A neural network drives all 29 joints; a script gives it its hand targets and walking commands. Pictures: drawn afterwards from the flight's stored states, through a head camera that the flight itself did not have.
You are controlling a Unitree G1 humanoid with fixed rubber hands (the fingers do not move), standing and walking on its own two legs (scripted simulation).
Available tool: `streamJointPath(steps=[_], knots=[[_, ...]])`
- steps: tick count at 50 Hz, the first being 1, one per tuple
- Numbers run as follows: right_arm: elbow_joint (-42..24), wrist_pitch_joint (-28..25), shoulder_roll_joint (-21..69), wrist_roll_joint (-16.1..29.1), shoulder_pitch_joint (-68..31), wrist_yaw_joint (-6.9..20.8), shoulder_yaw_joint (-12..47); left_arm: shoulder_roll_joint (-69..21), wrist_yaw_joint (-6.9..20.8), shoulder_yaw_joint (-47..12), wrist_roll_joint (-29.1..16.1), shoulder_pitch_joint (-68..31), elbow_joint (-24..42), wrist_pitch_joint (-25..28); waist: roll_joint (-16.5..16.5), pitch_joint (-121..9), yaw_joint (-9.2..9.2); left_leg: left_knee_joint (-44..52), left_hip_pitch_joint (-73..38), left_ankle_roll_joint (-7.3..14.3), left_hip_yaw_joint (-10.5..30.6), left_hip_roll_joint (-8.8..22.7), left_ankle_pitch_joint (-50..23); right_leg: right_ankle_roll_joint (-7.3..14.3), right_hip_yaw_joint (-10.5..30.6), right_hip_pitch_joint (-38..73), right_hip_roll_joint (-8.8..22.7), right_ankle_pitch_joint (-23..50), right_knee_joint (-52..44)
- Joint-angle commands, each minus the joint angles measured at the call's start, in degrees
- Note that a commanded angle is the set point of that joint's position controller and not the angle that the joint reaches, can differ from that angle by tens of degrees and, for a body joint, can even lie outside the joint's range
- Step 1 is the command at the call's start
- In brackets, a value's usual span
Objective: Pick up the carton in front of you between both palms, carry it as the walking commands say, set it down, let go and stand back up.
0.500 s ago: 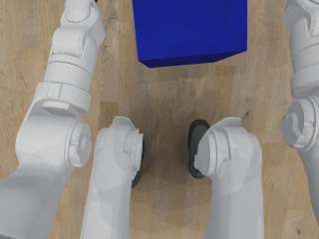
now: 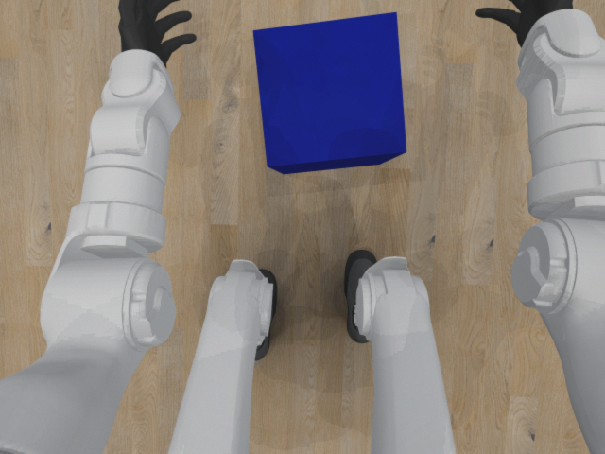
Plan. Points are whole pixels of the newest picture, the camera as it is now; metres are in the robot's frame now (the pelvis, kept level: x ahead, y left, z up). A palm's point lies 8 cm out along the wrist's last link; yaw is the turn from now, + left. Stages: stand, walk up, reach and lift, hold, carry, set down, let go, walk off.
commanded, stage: set down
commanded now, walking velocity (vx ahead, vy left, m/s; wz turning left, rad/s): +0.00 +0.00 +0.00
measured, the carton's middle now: (328, 110) +0.54 -0.04 -0.40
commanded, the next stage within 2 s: let go in 0.30 s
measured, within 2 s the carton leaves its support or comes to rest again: neither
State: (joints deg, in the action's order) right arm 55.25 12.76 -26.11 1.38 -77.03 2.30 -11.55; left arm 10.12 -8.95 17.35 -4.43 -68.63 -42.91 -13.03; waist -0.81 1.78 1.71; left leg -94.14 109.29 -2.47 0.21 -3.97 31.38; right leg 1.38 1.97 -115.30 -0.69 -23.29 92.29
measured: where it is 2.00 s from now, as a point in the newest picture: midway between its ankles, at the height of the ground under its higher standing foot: (308, 320)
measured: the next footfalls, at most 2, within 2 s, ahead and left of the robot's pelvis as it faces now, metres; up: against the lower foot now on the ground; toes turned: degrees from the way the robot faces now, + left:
none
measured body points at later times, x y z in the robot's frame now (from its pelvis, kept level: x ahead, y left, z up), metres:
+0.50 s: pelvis +0.03 +0.00 +0.13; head +0.33 -0.04 +0.47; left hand +0.53 +0.16 +0.02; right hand +0.53 -0.26 +0.02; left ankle +0.08 +0.13 -0.49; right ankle +0.11 -0.11 -0.49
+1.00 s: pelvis +0.10 +0.01 +0.23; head +0.24 -0.01 +0.65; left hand +0.37 +0.22 +0.13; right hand +0.35 -0.24 +0.12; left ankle +0.08 +0.13 -0.49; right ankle +0.11 -0.11 -0.49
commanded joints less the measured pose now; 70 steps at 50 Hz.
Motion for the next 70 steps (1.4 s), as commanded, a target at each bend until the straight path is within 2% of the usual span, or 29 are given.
streamJointPath(steps=[1,14,18,24,28,32,42,50,54,60,66,70], knots=[[-7.10,-0.65,-6.41,-0.49,-15.23,0.27,-1.00,6.30,0.72,0.96,0.53,-11.49,6.98,0.91,8.29,-67.20,0.24,13.72,-13.64,-1.19,-6.42,-2.45,-14.91,-1.91,-1.28,62.34,-2.23,23.13,-8.24],[-5.19,-2.63,-3.43,-4.22,-10.67,1.52,-4.04,4.40,3.22,3.66,4.06,-6.64,5.82,2.87,7.14,-61.30,0.77,29.70,-23.29,-1.56,-5.14,-1.43,-18.04,-2.20,0.19,71.77,-1.60,25.53,-23.90],[-4.86,-3.10,-1.62,-6.83,-6.46,1.41,-5.39,3.71,4.24,4.01,6.02,-2.92,5.22,3.46,6.86,-61.17,0.24,33.86,-27.10,-1.57,-4.75,-1.21,-19.44,-2.21,0.33,75.68,-1.45,27.05,-28.29],[-11.98,-3.08,3.14,-10.24,9.07,-0.91,-6.39,4.78,7.41,1.77,9.81,11.49,8.59,4.41,6.28,-64.82,-0.50,39.93,-34.60,-0.76,-4.17,-1.19,-23.95,-2.05,0.94,88.18,-1.42,35.74,-34.24],[-19.21,-4.65,5.78,-8.82,20.37,-1.75,-4.70,5.29,9.31,-0.99,10.41,21.52,12.87,5.99,4.58,-61.00,-0.13,43.93,-41.41,-0.16,-2.93,-0.63,-25.99,-1.79,1.66,91.39,-1.21,36.76,-38.61],[-24.32,-6.67,6.60,-6.88,28.94,-1.23,-3.01,5.05,10.57,-3.42,8.81,29.23,15.38,7.58,3.57,-54.57,-0.15,47.72,-48.86,0.15,-1.47,0.29,-27.53,-1.47,1.80,91.93,-1.05,35.41,-42.77],[-24.21,-11.33,9.16,-4.69,54.90,-0.22,0.05,4.36,12.03,-7.56,5.73,52.33,14.00,12.29,2.10,-40.57,-0.49,55.17,-65.65,0.50,0.97,1.70,-31.91,-1.28,1.33,94.76,-0.70,34.60,-50.66],[-28.28,-14.36,8.99,-2.52,71.68,-0.36,3.27,4.88,11.94,-11.11,4.20,67.89,18.56,14.68,-0.42,-27.73,-0.67,62.70,-81.00,0.44,2.16,2.80,-34.92,-1.46,0.06,100.82,-1.49,29.51,-58.71],[-31.16,-14.59,8.87,-2.21,79.03,-0.04,4.41,5.40,12.19,-12.33,3.90,74.45,21.05,14.73,-0.38,-20.69,-0.57,67.28,-87.57,0.55,2.17,2.93,-35.57,-1.70,-0.54,105.92,-1.74,28.05,-62.99],[-34.20,-12.72,8.89,-1.74,86.63,0.44,6.36,6.43,12.99,-13.50,3.80,79.02,23.06,13.03,0.68,-10.04,-1.50,72.82,-91.76,1.00,1.57,2.77,-29.87,-1.93,-1.05,113.63,-1.90,25.16,-67.73],[-36.25,-8.89,8.24,-1.47,87.74,1.58,7.14,6.77,13.21,-13.83,4.59,78.36,23.67,9.51,-0.96,-0.21,-1.73,76.51,-90.06,1.99,1.43,3.56,-20.06,-2.11,-1.91,118.40,-2.04,18.78,-68.88],[-36.84,-6.71,8.04,-1.54,87.23,2.03,7.31,6.70,13.09,-13.39,5.44,78.11,23.41,7.40,-1.89,2.72,-1.34,76.99,-88.90,2.36,1.38,3.98,-17.93,-2.12,-2.04,120.87,-1.94,17.92,-68.39]])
